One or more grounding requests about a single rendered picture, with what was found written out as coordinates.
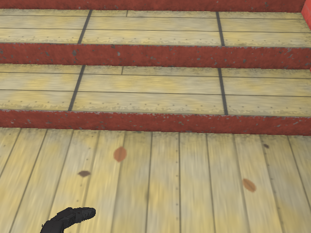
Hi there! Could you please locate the robot left hand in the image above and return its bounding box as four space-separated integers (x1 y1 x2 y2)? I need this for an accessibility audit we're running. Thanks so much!
40 207 96 233

